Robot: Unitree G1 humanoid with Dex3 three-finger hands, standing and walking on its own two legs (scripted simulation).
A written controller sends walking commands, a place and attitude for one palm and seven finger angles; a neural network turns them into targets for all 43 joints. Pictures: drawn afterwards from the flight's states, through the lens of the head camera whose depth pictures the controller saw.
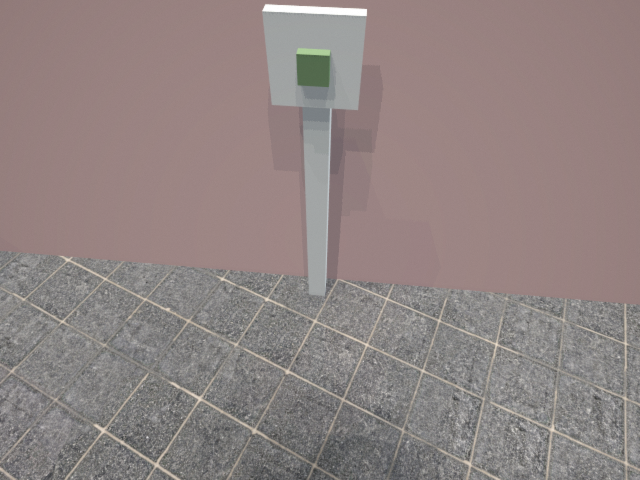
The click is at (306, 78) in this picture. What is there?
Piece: button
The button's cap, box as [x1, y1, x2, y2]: [296, 48, 330, 86]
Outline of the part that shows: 298,48 296,53 298,84 328,86 330,50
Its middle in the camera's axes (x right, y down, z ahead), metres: -0.01 -0.32 +0.72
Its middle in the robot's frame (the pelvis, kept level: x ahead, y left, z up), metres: +0.78 +0.05 +0.11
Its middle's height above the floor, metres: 0.89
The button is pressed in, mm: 0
